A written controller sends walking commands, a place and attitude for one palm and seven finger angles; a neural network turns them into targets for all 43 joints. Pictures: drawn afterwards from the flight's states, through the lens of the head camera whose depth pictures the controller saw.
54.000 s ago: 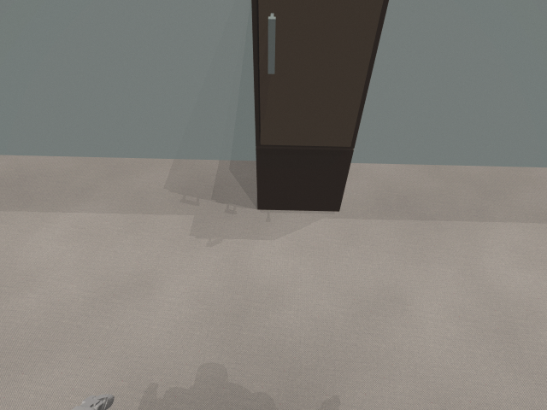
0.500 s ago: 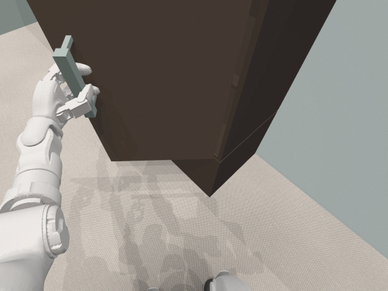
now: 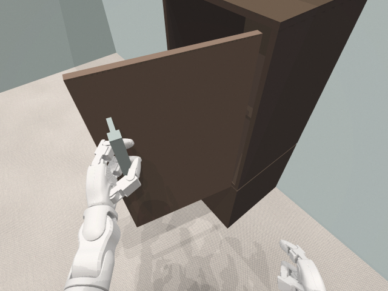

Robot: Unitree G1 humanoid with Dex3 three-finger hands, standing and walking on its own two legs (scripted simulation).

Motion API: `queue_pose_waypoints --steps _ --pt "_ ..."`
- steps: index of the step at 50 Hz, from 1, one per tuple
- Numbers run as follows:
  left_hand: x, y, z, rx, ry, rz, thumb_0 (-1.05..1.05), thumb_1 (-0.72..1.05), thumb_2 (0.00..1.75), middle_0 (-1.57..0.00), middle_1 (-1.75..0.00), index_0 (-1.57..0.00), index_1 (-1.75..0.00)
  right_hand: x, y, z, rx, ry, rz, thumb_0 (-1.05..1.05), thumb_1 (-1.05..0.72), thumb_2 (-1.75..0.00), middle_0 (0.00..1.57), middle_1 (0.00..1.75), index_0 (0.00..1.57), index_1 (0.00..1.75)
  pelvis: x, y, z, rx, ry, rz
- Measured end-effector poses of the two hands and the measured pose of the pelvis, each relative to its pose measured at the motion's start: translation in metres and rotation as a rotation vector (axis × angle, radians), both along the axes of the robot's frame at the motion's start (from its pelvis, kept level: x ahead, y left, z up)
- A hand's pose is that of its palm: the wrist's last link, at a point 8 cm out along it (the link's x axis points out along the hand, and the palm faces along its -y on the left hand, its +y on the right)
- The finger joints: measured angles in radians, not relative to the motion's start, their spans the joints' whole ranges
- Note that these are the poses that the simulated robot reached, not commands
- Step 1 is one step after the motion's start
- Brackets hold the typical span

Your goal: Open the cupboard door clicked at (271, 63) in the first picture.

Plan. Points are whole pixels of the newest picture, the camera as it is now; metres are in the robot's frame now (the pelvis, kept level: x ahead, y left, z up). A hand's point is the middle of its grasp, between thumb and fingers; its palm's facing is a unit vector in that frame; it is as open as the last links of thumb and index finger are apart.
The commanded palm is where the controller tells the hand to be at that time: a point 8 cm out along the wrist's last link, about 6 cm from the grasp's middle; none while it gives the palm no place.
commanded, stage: pull the door open along its arc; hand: left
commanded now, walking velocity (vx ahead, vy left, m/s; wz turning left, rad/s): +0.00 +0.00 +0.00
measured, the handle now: (122, 155) +0.37 +0.17 +0.09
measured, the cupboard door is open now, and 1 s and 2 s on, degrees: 76 95 94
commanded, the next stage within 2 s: open thumb and fingers to let go in 0.44 s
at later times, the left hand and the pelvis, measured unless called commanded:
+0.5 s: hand (171, 211) +0.24 +0.05 +0.09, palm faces +0.33 -0.94 -0.02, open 6.4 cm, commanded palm +0.19 +0.09 +0.09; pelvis +0.01 -0.04 +0.00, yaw +3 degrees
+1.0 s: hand (165, 210) +0.24 +0.07 +0.10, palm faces +0.38 -0.93 +0.01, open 11.6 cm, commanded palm +0.20 +0.10 +0.09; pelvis -0.03 -0.03 +0.00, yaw +4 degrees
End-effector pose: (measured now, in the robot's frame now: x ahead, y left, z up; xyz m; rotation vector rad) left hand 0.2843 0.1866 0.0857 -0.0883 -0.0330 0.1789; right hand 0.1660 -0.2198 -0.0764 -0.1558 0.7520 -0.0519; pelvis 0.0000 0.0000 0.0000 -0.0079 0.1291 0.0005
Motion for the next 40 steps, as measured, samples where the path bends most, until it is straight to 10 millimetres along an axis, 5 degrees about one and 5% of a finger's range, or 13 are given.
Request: queue_pose_waypoints --steps 9,24,33,40 --pt "-0.032 -0.035 0.007 0.03 0.07 0.189 0.03 0.66 0.76 -0.32 -1.24 -0.32 -1.29 0.03 0.011 0.01 0.004 -0.028 0.077 0.01 -0.9 -0.9 0.2 0.3 0.2 0.3 0.002 -0.016 0.004 0.005 -0.049 0.027" --pt "-0.077 -0.086 0.01 0.09 0.086 0.158 0.02 0.65 0.72 -0.3 -1.3 -0.32 -1.32 0.015 -0.024 -0.008 -0.017 0.036 0.055 0.01 -0.9 -0.9 0.2 0.3 0.2 0.3 0.01 -0.036 0.0 0.011 -0.084 0.049" --pt "-0.076 -0.091 0.008 0.087 0.067 0.212 0.02 0.63 0.77 -0.34 -1.32 -0.35 -1.33 0.016 -0.027 -0.011 -0.033 0.012 0.087 0.01 -0.9 -0.9 0.2 0.3 0.2 0.3 -0.004 -0.043 -0.003 0.016 -0.092 0.068" --pt "-0.081 -0.087 0.01 0.079 0.06 0.225 0.02 0.44 0.7 -0.35 -1.29 -0.35 -1.3 0.012 -0.017 -0.005 -0.025 -0.017 0.105 0.01 -0.9 -0.9 0.2 0.3 0.2 0.3 -0.015 -0.043 -0.001 0.02 -0.101 0.07"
